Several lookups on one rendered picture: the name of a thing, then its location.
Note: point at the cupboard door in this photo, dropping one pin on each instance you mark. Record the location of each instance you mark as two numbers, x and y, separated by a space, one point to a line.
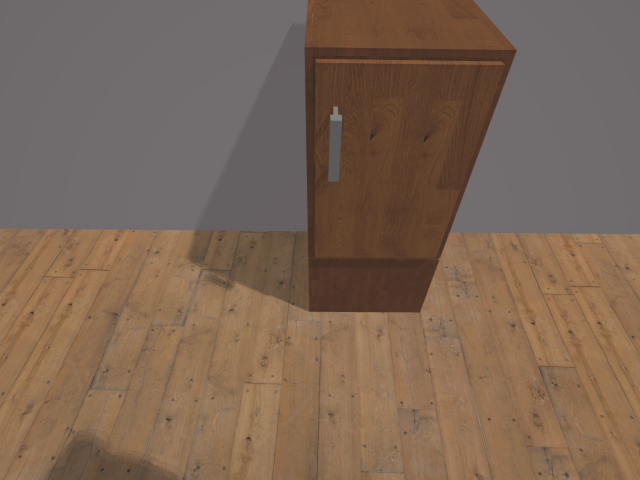
409 131

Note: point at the handle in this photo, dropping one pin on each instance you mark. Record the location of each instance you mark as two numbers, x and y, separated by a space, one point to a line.
334 145

